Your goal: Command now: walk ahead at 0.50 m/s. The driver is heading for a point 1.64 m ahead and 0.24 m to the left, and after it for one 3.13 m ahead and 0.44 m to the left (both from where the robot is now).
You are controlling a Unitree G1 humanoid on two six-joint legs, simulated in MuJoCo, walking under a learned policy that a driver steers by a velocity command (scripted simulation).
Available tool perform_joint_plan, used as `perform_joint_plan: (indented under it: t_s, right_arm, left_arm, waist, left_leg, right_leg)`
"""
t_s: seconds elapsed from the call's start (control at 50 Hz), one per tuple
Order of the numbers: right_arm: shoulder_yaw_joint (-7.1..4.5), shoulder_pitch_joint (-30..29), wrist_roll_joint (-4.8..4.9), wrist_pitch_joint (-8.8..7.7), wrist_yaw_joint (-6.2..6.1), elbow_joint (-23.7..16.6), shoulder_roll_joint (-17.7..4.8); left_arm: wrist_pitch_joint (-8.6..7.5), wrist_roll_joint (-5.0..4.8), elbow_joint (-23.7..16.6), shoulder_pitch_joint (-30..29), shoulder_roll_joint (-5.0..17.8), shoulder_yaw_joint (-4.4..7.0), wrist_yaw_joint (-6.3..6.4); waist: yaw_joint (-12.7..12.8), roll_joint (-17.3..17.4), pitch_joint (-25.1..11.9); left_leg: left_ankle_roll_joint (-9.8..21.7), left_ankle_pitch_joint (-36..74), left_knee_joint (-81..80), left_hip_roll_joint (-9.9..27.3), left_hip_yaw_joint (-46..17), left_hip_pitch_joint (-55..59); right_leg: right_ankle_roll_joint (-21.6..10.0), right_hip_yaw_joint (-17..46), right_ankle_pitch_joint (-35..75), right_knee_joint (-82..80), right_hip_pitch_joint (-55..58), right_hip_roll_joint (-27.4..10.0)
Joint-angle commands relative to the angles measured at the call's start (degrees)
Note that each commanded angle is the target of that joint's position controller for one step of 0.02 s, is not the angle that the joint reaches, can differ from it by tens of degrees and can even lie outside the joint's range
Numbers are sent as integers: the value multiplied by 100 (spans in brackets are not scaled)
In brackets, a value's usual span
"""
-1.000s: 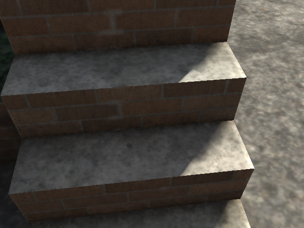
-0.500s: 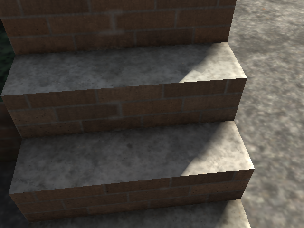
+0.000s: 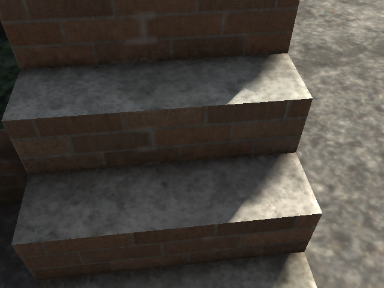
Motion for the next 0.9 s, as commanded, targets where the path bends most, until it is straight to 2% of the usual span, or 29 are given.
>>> perform_joint_plan:
  t_s: [0.02, 0.9]
  right_arm:
    - [-139, -452, 6, -74, -19, -321, -793]
    - [-155, -452, 11, -73, -19, -330, -779]
  left_arm:
    - [-64, -2, -285, -224, 714, 134, 18]
    - [-65, -5, -290, -192, 695, 153, 22]
  waist:
    - [1, 8, -243]
    - [6, 7, -239]
  left_leg:
    - [192, 1304, -11, 327, -327, 266]
    - [191, 1332, -20, 317, -371, 269]
  right_leg:
    - [0, 325, 1938, 38, -161, -466]
    - [13, 325, 1941, 22, -138, -471]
